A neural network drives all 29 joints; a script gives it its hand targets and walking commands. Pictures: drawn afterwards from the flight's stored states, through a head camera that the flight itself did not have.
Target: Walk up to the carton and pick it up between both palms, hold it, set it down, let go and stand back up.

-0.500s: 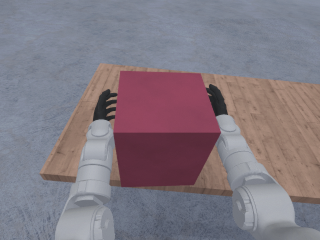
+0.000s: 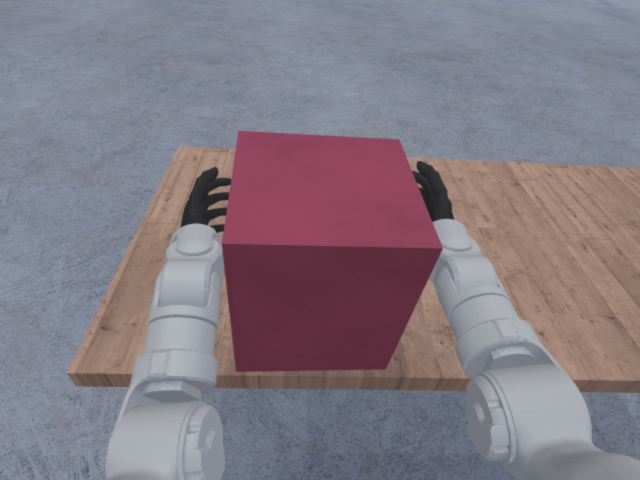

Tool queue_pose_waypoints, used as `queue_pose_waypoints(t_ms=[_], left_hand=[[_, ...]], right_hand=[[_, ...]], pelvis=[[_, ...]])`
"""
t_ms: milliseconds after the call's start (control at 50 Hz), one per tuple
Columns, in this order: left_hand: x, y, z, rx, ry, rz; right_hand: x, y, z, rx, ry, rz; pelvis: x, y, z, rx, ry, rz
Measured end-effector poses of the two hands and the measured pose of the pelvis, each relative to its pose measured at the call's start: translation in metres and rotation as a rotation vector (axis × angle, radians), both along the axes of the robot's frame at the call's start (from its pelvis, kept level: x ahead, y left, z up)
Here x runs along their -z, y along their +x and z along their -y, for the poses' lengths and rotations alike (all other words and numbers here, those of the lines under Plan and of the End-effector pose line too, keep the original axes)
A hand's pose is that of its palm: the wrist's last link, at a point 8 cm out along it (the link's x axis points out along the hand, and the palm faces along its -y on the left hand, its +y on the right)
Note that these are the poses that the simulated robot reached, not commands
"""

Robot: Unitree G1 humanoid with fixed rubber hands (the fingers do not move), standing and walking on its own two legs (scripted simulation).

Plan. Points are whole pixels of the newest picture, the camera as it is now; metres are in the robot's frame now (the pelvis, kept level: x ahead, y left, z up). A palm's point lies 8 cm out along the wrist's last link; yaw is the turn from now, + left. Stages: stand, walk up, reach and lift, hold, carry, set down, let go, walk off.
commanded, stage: reach and lift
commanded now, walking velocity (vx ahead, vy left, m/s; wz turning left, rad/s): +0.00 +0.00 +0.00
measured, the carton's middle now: (316, 257) +0.37 +0.02 +0.11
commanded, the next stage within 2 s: hold in 1.76 s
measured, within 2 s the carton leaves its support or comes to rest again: neither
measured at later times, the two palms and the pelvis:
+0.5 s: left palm (197, 213) +0.36 +0.17 +0.19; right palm (449, 220) +0.37 -0.13 +0.19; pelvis +0.00 +0.01 +0.00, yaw +1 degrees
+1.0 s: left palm (200, 188) +0.37 +0.17 +0.21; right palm (460, 193) +0.38 -0.14 +0.23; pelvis -0.01 +0.01 +0.00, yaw +0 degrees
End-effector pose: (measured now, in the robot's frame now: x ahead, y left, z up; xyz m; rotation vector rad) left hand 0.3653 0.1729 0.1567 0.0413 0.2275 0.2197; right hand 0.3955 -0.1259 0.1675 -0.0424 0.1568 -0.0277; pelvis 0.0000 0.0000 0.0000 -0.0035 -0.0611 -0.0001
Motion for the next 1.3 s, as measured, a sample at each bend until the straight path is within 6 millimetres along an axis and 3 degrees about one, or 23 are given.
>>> queue_pose_waypoints(t_ms=[160, 360, 460, 620, 840, 1120, 1300], left_hand=[[-0.006, 0.007, 0.003, 0.027, -0.008, 0.008], [-0.021, 0.001, 0.002, 0.053, 0.004, 0.043], [-0.025, -0.004, 0.003, 0.07, 0.014, 0.037], [-0.04, -0.009, 0.008, 0.093, 0.009, 0.058], [-0.05, 0.0, 0.013, 0.115, 0.001, 0.036], [-0.061, 0.015, 0.005, 0.108, 0.0, 0.05], [-0.058, 0.003, 0.014, 0.114, 0.03, 0.067]], right_hand=[[-0.012, 0.001, 0.003, 0.024, -0.003, 0.008], [-0.023, -0.011, 0.004, 0.043, 0.015, 0.043], [-0.02, -0.02, 0.006, 0.056, 0.02, 0.039], [-0.034, -0.032, 0.011, 0.084, 0.033, 0.058], [-0.052, -0.029, 0.015, 0.1, 0.01, 0.039], [-0.065, -0.012, 0.008, 0.092, 0.016, 0.051], [-0.07, -0.021, 0.016, 0.088, 0.049, 0.069]], pelvis=[[0.0, 0.004, 0.001, -0.01, 0.0, 0.012], [0.001, 0.007, -0.003, -0.014, -0.001, 0.054], [0.001, 0.004, -0.007, -0.013, -0.001, 0.062], [0.001, -0.007, -0.008, -0.007, -0.004, 0.059], [0.001, -0.017, -0.007, 0.0, -0.002, 0.029], [0.001, 0.007, -0.008, -0.008, -0.003, 0.034], [0.002, 0.018, -0.008, -0.017, -0.008, 0.073]])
